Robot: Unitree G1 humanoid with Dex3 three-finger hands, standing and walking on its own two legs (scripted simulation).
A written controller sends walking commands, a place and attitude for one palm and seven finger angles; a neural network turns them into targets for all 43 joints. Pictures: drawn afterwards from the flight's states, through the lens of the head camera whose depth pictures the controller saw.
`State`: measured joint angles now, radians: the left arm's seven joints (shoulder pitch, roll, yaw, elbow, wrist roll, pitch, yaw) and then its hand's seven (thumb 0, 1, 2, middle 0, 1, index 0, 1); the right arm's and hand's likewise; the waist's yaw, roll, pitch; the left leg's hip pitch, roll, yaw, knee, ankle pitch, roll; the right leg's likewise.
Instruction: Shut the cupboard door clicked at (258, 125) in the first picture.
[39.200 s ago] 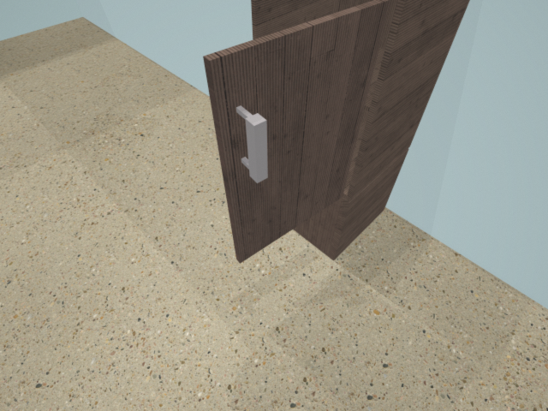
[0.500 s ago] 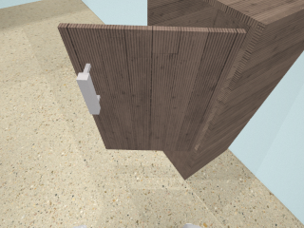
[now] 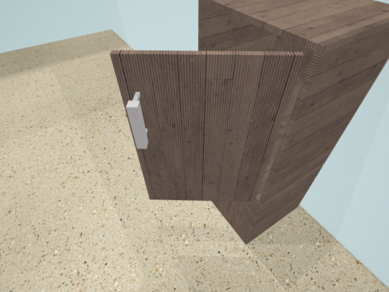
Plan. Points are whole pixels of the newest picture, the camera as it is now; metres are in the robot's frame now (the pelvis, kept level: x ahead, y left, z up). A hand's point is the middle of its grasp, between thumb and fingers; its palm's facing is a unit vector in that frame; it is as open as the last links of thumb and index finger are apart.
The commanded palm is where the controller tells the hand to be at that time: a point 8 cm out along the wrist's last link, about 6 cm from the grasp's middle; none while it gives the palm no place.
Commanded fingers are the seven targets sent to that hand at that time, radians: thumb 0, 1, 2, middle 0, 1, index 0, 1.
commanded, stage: come to a stop and stand still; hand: left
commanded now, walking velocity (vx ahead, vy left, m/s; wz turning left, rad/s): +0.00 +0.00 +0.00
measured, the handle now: (139, 120) +0.49 +0.17 +0.09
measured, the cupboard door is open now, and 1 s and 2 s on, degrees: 55 55 55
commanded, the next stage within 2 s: look again from close up in 0.22 s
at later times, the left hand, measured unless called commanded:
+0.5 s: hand out of the picture +0.05 +0.22 -0.15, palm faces -0.04 -0.95 -0.31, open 7.4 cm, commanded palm none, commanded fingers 0.00 0.90 0.90 -0.20 -0.30 -0.20 -0.30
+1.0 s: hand out of the picture +0.12 +0.24 -0.13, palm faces +0.14 -0.95 -0.28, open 7.4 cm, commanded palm +0.11 +0.27 -0.06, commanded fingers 0.00 0.90 0.90 -0.25 -0.36 -0.25 -0.36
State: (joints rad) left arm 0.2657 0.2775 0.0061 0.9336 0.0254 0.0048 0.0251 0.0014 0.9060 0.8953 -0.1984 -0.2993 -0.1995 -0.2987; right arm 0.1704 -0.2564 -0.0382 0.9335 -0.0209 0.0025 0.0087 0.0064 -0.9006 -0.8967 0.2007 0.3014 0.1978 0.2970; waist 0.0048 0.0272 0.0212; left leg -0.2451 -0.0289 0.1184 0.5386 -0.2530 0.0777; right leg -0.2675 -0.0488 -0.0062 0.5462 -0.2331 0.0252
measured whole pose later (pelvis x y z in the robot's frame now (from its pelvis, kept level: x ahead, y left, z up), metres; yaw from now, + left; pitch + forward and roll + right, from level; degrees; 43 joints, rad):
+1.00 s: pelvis +0.02 -0.01 +0.01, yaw +2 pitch -2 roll +0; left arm 0.23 0.30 0.12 0.76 -0.02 0.01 0.00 0.01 0.90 0.89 -0.20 -0.30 -0.21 -0.30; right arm 0.16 -0.28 -0.02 0.99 0.01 -0.07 -0.03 0.01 -0.90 -0.90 0.20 0.30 0.20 0.30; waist -0.01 -0.04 0.07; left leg -0.20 -0.04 0.08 0.47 -0.22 0.06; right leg -0.23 -0.05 -0.04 0.52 -0.23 0.02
